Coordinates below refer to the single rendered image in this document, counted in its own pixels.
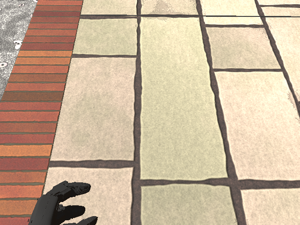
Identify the robot left hand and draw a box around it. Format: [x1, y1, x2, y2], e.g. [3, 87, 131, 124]
[27, 180, 98, 225]

